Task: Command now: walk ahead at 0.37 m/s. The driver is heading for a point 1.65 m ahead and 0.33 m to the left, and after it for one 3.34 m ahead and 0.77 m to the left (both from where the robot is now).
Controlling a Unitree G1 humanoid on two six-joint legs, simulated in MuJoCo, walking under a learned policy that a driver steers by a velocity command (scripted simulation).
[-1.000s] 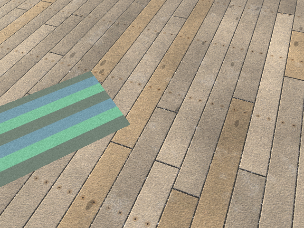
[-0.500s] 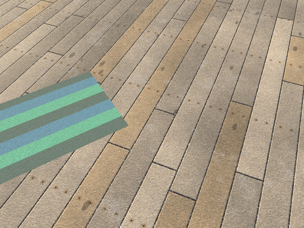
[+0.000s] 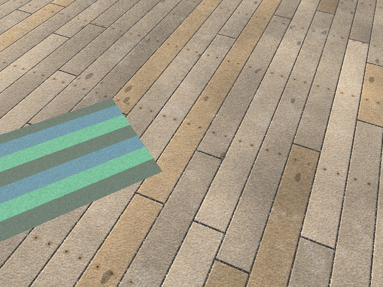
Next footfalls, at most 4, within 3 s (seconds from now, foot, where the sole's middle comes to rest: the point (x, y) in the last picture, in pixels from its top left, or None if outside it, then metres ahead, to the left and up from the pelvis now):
0.38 right None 0.37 -0.13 -0.77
0.84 left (161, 262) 0.62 0.09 -0.77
1.14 right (229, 282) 0.55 -0.15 -0.77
2.02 right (220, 180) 0.99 -0.15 -0.77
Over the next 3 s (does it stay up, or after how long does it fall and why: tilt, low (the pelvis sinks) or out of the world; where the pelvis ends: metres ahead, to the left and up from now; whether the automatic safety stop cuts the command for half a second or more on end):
stays up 1.11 -0.04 0.00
